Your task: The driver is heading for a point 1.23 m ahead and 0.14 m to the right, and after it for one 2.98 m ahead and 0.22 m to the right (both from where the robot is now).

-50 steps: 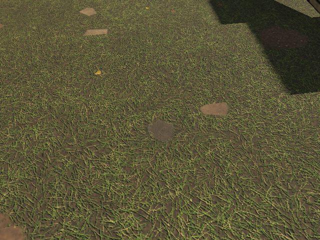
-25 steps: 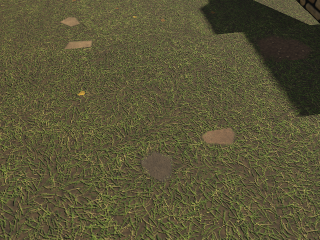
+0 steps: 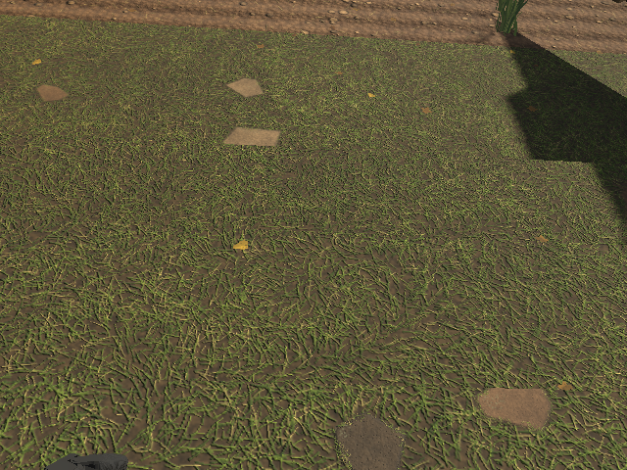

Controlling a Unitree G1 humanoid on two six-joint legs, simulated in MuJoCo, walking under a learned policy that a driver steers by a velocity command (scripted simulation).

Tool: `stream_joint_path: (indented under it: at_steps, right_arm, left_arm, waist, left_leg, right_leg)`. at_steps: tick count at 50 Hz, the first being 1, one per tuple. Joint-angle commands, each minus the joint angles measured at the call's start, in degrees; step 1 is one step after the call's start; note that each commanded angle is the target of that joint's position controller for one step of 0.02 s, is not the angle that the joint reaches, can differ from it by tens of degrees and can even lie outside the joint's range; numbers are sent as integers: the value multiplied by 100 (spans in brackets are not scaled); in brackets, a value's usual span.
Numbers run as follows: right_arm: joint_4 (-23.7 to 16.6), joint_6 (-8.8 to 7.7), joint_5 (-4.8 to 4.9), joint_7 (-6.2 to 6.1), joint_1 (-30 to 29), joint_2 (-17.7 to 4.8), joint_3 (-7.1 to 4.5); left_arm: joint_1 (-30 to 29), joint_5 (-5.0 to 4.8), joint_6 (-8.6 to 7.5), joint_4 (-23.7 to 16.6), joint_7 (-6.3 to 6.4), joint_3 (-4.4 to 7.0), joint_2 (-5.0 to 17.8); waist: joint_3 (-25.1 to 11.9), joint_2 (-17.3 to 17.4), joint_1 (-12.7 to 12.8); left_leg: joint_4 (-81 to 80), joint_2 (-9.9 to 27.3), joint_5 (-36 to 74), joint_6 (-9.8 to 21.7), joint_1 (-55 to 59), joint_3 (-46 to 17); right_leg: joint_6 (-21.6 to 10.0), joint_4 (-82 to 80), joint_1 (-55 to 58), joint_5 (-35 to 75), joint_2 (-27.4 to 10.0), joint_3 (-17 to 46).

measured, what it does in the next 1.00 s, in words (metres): goes down: right foot 0.19 m lower, then left foot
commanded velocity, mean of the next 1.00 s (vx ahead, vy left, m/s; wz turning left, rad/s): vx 0.50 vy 0.00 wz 0.19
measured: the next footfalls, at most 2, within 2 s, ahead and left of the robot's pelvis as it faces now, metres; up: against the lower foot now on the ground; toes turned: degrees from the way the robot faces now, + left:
right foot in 0.28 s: +0.33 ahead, -0.21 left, -0.19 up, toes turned +12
left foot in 0.76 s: +0.60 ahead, +0.00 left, -0.19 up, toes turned +7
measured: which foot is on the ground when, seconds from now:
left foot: down 0.00-0.28, up 0.30-0.74, down 0.76-1.00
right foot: up 0.00-0.26, down 0.28-0.76, up 0.78-1.00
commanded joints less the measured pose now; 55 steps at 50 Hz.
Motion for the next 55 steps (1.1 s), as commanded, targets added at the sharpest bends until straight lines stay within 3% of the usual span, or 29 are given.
stream_joint_path:
  at_steps: [1, 2, 4, 7, 11, 14, 15, 16, 17, 18, 19, 20, 21, 23, 25, 27, 29, 33, 35, 37, 38, 39, 40, 41, 43, 46, 51, 53, 55]
  right_arm:
    - [239, -49, 91, -193, 1247, -909, -271]
    - [197, -78, 70, -273, 910, -966, -257]
    - [230, -29, 45, -394, 385, -883, -222]
    - [186, -30, 62, -332, 27, -822, -201]
    - [358, 89, 169, -379, 192, -592, -193]
    - [512, 99, 24, -173, -103, -514, -104]
    - [627, 1, -71, -37, 58, 58, 27]
    - [635, -83, 56, 74, 1447, 275, 72]
    - [650, -208, 177, 108, 1664, -119, 99]
    - [643, -282, 201, 104, 1162, -282, 85]
    - [163, -289, 372, 11, 813, -226, 126]
    - [158, -195, 325, -105, -28, -648, 47]
    - [-21, -113, 220, -169, -670, -624, 77]
    - [-122, -144, -74, -88, -1185, -457, 25]
    - [-426, -285, -314, -7, -1850, -148, 51]
    - [-502, -299, -219, 95, -1958, 281, 171]
    - [-581, -238, -97, 209, -2314, 234, 187]
    - [-876, -201, -36, 383, -3224, 146, 146]
    - [-927, -257, -32, 476, -3332, 150, 139]
    - [-725, -279, -83, 463, -2587, -49, 27]
    - [-414, -285, -140, 424, -1442, -376, -128]
    - [-185, -243, -189, 345, -252, -968, -293]
    - [-36, -205, -66, 361, -56, -1044, -302]
    - [-66, -150, -22, 310, -338, -628, -214]
    - [-151, -150, -118, 307, -1290, -416, -116]
    - [-84, -295, -190, 391, -1661, -229, -71]
    - [350, -352, -227, 218, -1310, -666, -199]
    - [543, -336, -255, 194, -1189, -737, -229]
    - [694, -410, -318, 200, -1019, -748, -231]
  left_arm:
    - [-1583, -90, -311, -890, -85, 208, 679]
    - [-1739, -30, -349, -1009, -120, 205, 727]
    - [-1503, 285, -418, -953, -215, -15, 75]
    - [-852, 142, -299, -899, -215, -17, 73]
    - [-469, -4, -199, -821, -96, 99, 344]
    - [2274, -38, -164, 187, 14, 293, 656]
    - [3257, 77, -157, 509, -67, 197, 677]
    - [3204, 138, -170, 769, -132, 213, 1011]
    - [3045, 86, -9, 718, -140, 259, 989]
    - [2947, 177, 172, 637, -114, 182, 644]
    - [2524, -26, 239, 879, -43, 393, 1498]
    - [1920, 55, 171, 489, 12, 162, 815]
    - [1576, 104, 45, 537, 45, 74, 671]
    - [1153, 8, -115, 612, 102, -175, 62]
    - [1525, 90, -69, 765, 273, -195, 186]
    - [2091, -3, 13, 979, 367, -194, 248]
    - [2340, -118, 77, 1014, 405, -118, 463]
    - [3077, -122, 323, 1265, 426, -90, 328]
    - [3152, -53, 427, 1285, 425, -54, 367]
    - [2823, -41, 460, 1137, 380, -36, 452]
    - [2471, -16, 428, 984, 346, -46, 467]
    - [2441, 122, 323, 801, 316, -122, 266]
    - [3116, 91, 190, 849, 225, -245, -65]
    - [2652, -52, 127, 805, 185, -80, 437]
    - [1753, -105, 152, 513, 260, 4, 461]
    - [2081, -9, 322, 586, 353, -2, 102]
    - [990, 55, 285, 168, 322, -5, 113]
    - [1006, 45, 283, 184, 285, -28, 25]
    - [1553, 10, 330, 427, 210, 113, 313]
  waist:
    - [698, 955, -425]
    - [1015, 723, -312]
    - [703, 659, -231]
    - [637, 739, -27]
    - [686, 642, -82]
    - [-122, 260, 990]
    - [-612, -579, 1260]
    - [-990, -2732, 354]
    - [-1460, -2735, 420]
    - [-1479, -1470, 621]
    - [-1612, -1365, 156]
    - [-808, 316, 282]
    - [-175, 340, 279]
    - [729, -17, -60]
    - [699, -521, 243]
    - [298, -609, 355]
    - [394, -309, 526]
    - [781, -84, 874]
    - [741, -68, 834]
    - [324, -201, 340]
    - [-272, -126, -228]
    - [-1203, 561, -555]
    - [-1889, 1691, -301]
    - [-1069, 1224, -351]
    - [299, 420, 8]
    - [347, 534, 512]
    - [498, 518, 355]
    - [258, 603, 362]
    - [1, 441, 456]
  left_leg:
    - [48, 1925, 1854, 953, 2647, -2244]
    - [-49, 1632, 1702, 901, 1519, -1866]
    - [255, 1122, 949, 641, -480, -1281]
    - [630, 726, 336, 331, -1822, -1073]
    - [2157, 550, 338, -29, -343, -971]
    - [5896, 141, 128, -473, -918, -80]
    - [8060, -338, -3083, -623, -2747, 11]
    - [9212, -207, -3132, -696, -4513, -221]
    - [9511, 174, -2814, -778, -5146, -61]
    - [9703, 353, -2470, -821, -5330, 262]
    - [9615, 477, -1555, -837, -5421, 822]
    - [8864, 935, -736, -614, -5344, 721]
    - [8499, 1075, -614, -467, -5038, 496]
    - [5550, 1377, 656, -313, -4589, 239]
    - [3323, 1111, 2032, -602, -3051, 1189]
    - [2182, 924, 2452, -761, -2479, 1310]
    - [1453, 824, 2469, -701, -2659, 1355]
    - [795, 758, 1981, -409, -3445, 1360]
    - [604, 644, 1527, -261, -3204, 1505]
    - [345, 373, 1458, 2, -1620, 1697]
    - [428, 631, 2061, 318, 134, 1315]
    - [570, 1792, 2602, 897, 2220, -177]
    - [-88, 3058, 1858, 1649, 3078, -2309]
    - [-513, 2772, 697, 1445, 2502, -2327]
    - [-986, 2287, 1240, 1058, 685, -1089]
    - [-1405, 1855, 1919, 857, -619, -220]
    - [-1654, 1735, 2482, 626, -761, 736]
    - [-1504, 1544, 3113, 535, -999, 1333]
    - [-1153, 1908, 3060, 664, -812, 1317]
  right_leg:
    - [-39, -602, -3361, -274, -241, 652]
    - [8, -1401, -2731, 384, -140, 432]
    - [-57, -1659, -483, 2768, 141, 101]
    - [-43, -1792, 1410, 3117, 304, 21]
    - [196, -3076, 1394, 3436, -307, 342]
    - [95, -4052, 4124, 4697, -947, 132]
    - [-72, -2486, 5995, 5384, -1448, 439]
    - [-150, -731, 7323, 7485, -1576, 813]
    - [-505, -964, 7277, 6355, -1801, 1342]
    - [-828, -1394, 6619, 4787, -1851, 1494]
    - [-1680, -2796, 5721, 862, -2545, 3472]
    - [-1814, -3389, 4448, -482, -2589, 3579]
    - [-1863, -3250, 3283, -93, -2664, 3468]
    - [-1010, -3158, 1978, 946, -1456, 1668]
    - [-829, -3718, 1170, 2024, -570, 473]
    - [-761, -3613, 1839, 3079, -660, 365]
    - [-725, -3663, 2591, 3018, -962, 505]
    - [-610, -3386, 3921, 2684, -1189, 617]
    - [-688, -3122, 4155, 2976, -1205, 565]
    - [-735, -2421, 3718, 4175, -1011, 387]
    - [-592, -1356, 2835, 4135, -743, 197]
    - [-374, 546, 1292, 1950, -112, -120]
    - [-200, 2074, 51, -2733, 431, 8]
    - [-179, 2376, -639, -2711, 146, 136]
    - [-68, 1927, -613, -1740, -233, -154]
    - [100, 1151, 434, -1267, -517, -171]
    - [74, -462, 297, 313, -563, -167]
    - [75, -590, 1065, 878, -355, -372]
    - [51, 537, 1160, 1279, -372, -240]
Keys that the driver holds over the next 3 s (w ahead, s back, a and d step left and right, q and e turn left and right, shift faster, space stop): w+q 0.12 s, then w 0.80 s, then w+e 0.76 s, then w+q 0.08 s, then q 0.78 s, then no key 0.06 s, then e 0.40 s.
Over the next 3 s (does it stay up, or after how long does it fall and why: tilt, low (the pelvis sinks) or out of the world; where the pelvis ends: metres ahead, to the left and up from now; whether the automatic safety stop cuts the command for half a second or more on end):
stays up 1.15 -0.11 -0.38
